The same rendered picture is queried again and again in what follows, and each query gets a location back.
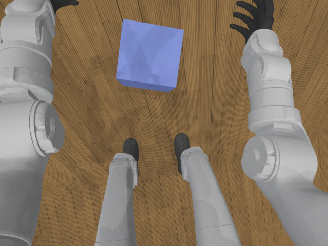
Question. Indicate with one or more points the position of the right robot foot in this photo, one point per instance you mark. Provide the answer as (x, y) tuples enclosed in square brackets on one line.
[(181, 143)]

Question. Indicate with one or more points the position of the left robot shin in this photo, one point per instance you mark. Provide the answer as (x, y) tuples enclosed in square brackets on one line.
[(121, 155)]

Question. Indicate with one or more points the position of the robot left hand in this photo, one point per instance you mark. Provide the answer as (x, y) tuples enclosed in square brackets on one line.
[(57, 4)]

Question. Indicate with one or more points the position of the robot right forearm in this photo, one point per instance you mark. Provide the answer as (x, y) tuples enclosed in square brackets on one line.
[(270, 88)]

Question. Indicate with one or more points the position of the carton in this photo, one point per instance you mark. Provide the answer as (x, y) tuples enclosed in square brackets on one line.
[(149, 56)]

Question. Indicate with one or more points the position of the robot left forearm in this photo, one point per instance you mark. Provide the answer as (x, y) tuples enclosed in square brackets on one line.
[(26, 35)]

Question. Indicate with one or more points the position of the robot left upper arm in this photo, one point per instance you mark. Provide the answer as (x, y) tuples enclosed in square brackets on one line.
[(30, 131)]

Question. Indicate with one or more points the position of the robot right upper arm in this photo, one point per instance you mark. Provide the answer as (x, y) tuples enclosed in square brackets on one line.
[(284, 168)]

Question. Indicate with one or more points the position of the robot right hand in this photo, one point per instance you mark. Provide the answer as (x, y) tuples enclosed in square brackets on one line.
[(262, 17)]

